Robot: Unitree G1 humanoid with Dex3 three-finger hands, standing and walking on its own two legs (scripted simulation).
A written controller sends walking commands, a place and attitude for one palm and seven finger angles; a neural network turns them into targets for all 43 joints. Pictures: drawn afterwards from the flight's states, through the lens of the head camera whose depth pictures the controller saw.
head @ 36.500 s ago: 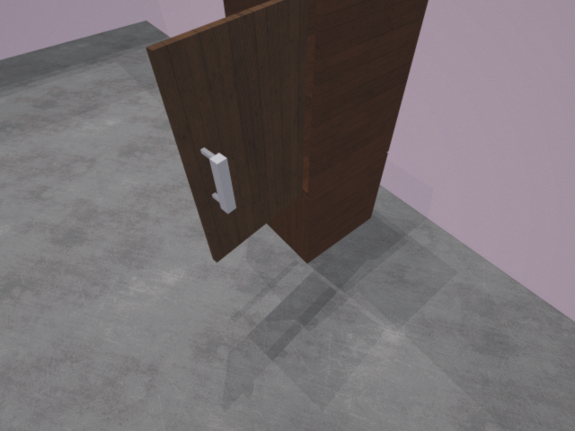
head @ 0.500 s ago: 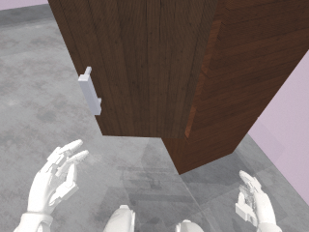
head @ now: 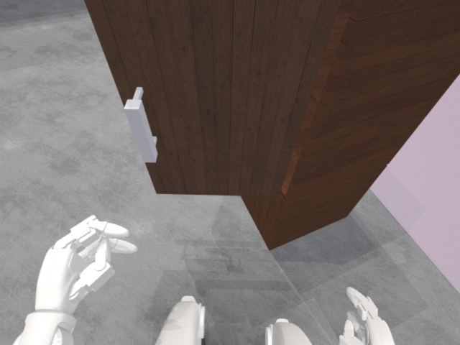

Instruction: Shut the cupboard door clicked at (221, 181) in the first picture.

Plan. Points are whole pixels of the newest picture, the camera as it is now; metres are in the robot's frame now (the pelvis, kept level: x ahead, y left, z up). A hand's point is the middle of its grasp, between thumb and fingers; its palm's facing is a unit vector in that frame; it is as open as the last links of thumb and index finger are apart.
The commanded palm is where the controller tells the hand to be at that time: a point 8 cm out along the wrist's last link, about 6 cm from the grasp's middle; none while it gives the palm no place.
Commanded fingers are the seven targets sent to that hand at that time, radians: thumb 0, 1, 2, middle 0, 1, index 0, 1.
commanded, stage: raise the hand and make a fist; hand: left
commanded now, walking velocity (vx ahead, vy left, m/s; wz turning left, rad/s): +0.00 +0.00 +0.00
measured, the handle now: (145, 126) +0.50 +0.20 +0.07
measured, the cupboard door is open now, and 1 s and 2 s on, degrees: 66 66 66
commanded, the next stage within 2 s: bring the fist close to the handle in 1.06 s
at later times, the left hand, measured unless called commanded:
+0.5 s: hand (104, 269) +0.22 +0.20 +0.07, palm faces +0.03 -1.00 -0.03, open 3.1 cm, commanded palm +0.20 +0.25 +0.07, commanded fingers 0.00 0.90 0.90 -1.30 -1.50 -1.30 -1.50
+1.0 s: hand (119, 260) +0.23 +0.18 +0.07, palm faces +0.02 -1.00 -0.04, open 3.1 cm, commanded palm +0.21 +0.23 +0.07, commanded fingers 0.00 0.90 0.90 -1.30 -1.50 -1.30 -1.50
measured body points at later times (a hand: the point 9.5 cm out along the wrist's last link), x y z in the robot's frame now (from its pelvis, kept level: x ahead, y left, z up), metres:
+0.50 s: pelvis +0.00 +0.00 +0.01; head +0.05 +0.02 +0.45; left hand +0.21 +0.25 +0.07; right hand +0.21 -0.21 -0.06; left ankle +0.09 +0.12 -0.63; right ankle +0.01 -0.13 -0.63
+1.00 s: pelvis +0.01 -0.01 +0.01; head +0.06 -0.01 +0.45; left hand +0.23 +0.23 +0.08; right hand +0.19 -0.25 -0.07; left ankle +0.09 +0.12 -0.63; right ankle +0.01 -0.13 -0.63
